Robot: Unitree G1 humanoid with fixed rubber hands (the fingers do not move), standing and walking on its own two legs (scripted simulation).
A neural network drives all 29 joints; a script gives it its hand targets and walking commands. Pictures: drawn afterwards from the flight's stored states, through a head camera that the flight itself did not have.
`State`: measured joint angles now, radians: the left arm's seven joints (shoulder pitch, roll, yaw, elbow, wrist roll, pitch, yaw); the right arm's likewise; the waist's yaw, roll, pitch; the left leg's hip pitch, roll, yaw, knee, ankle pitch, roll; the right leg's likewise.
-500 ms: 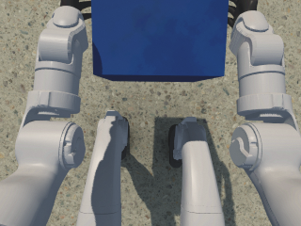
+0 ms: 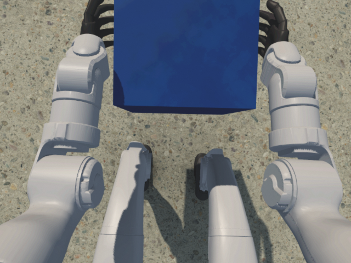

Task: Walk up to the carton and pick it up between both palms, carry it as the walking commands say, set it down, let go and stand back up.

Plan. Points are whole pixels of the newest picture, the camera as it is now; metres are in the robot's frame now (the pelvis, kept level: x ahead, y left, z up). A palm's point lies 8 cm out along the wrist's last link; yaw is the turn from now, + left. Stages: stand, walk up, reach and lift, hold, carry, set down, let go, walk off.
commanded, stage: reach and lift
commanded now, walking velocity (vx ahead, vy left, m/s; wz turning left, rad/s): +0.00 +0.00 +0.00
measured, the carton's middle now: (182, 52) +0.53 +0.00 -0.12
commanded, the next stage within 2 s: none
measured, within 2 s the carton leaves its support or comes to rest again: neither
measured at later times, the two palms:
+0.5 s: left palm (80, 32) +0.48 +0.16 +0.02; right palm (300, 41) +0.49 -0.16 +0.03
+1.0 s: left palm out of the picture +0.48 +0.16 +0.13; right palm out of the picture +0.49 -0.17 +0.14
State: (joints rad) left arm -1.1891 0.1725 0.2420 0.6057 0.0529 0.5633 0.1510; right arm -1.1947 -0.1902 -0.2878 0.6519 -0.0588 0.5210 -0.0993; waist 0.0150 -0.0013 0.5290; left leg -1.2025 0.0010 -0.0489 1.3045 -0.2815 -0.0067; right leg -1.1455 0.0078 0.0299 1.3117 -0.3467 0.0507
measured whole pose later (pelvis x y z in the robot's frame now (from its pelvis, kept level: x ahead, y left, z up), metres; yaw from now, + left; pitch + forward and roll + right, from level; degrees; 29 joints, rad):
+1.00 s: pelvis +0.05 +0.00 +0.11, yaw +0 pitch +6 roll -2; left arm -0.85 0.03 0.26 0.59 0.13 0.56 0.14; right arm -0.86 -0.09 -0.30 0.64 -0.14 0.52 -0.07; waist 0.01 0.01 0.22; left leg -0.70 0.01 -0.05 0.73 -0.15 -0.01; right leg -0.64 0.01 0.03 0.71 -0.18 0.05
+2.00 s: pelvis +0.15 -0.01 +0.16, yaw +0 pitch -1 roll -1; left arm -0.38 -0.11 0.25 0.40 0.25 0.73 0.06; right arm -0.31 0.11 -0.28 0.39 -0.24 0.67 -0.05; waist 0.01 0.01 -0.09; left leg -0.25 0.02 -0.05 0.46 -0.19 -0.01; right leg -0.18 0.01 0.04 0.40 -0.20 0.03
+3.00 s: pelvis +0.14 -0.02 +0.16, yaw +0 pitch -3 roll -1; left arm -0.35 -0.12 0.27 0.41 0.28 0.71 0.03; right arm -0.28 0.11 -0.26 0.36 -0.25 0.71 -0.05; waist 0.01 0.01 -0.09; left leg -0.22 0.02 -0.05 0.43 -0.16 -0.01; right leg -0.16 0.01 0.04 0.40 -0.19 0.02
